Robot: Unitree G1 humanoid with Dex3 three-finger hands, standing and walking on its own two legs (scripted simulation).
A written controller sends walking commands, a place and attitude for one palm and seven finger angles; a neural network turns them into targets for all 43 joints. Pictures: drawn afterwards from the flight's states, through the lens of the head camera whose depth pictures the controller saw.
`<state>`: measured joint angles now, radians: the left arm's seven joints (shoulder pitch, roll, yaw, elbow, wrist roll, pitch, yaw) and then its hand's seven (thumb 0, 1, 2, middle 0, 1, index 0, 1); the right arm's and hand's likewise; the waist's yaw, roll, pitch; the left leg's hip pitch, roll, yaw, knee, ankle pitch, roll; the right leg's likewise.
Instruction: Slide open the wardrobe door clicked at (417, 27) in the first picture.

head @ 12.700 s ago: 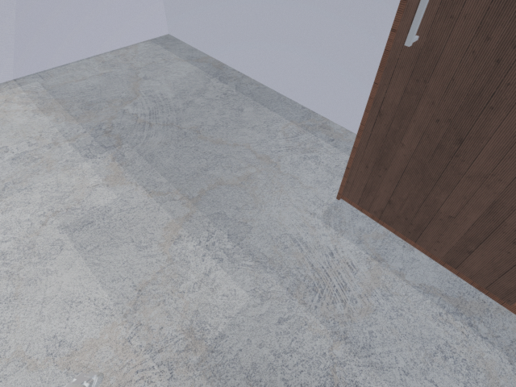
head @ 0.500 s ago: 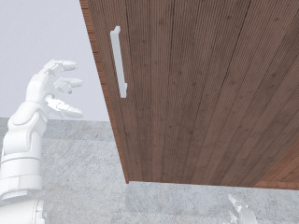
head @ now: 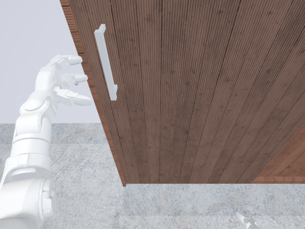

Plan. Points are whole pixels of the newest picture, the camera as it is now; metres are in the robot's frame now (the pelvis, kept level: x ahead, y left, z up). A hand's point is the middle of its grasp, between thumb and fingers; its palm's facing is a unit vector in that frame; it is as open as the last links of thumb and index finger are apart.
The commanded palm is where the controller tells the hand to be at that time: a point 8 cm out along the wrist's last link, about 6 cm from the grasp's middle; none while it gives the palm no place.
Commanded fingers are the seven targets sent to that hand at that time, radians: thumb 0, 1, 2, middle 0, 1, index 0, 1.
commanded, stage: move the hooked fingers beside the handle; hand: left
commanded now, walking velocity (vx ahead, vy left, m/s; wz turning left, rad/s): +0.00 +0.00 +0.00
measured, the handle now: (108, 65) +0.51 +0.15 +0.19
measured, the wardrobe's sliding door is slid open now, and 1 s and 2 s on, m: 0.00 0.00 0.00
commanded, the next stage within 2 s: feel for the door with the fingertips in 1.16 s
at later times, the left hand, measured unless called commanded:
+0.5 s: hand (88, 71) +0.45 +0.19 +0.21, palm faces +0.05 -1.00 +0.01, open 14.0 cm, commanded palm +0.42 +0.24 +0.19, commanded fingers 0.00 -0.50 0.30 -0.30 -1.20 -0.30 -1.20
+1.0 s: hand (83, 78) +0.44 +0.20 +0.19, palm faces +0.05 -1.00 +0.02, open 14.0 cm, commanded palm +0.42 +0.25 +0.19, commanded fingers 0.00 -0.50 0.30 -0.30 -1.20 -0.30 -1.20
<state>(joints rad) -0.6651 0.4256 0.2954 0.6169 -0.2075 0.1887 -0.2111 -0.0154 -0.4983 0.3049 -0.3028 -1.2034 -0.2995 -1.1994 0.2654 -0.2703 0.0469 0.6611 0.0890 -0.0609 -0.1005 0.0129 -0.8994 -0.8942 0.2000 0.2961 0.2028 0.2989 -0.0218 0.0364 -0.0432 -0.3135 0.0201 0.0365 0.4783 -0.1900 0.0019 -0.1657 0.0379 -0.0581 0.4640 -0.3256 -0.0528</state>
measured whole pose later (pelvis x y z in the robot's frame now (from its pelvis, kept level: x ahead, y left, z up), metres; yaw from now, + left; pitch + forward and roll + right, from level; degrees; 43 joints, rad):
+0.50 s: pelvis +0.01 +0.00 +0.00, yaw -1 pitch +3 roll +0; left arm -0.79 0.41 0.32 0.79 -0.18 0.06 -0.19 -0.02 -0.50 0.31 -0.30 -1.20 -0.30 -1.20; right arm 0.33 -0.28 0.02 0.68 0.08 -0.04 -0.08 0.01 -0.90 -0.89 0.20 0.30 0.20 0.30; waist -0.05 0.03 -0.06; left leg -0.35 0.03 0.05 0.49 -0.21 0.00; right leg -0.21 0.04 -0.04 0.48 -0.34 -0.05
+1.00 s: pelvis +0.00 +0.01 +0.00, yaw -1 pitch +3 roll +0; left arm -0.82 0.42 0.30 0.86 -0.18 0.07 -0.18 -0.02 -0.50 0.30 -0.30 -1.20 -0.30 -1.20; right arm 0.30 -0.27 0.03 0.66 0.08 -0.04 -0.08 0.01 -0.90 -0.89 0.20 0.30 0.20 0.30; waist -0.05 0.03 -0.05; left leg -0.38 0.02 0.05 0.51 -0.20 0.02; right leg -0.23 0.03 -0.05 0.50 -0.33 -0.04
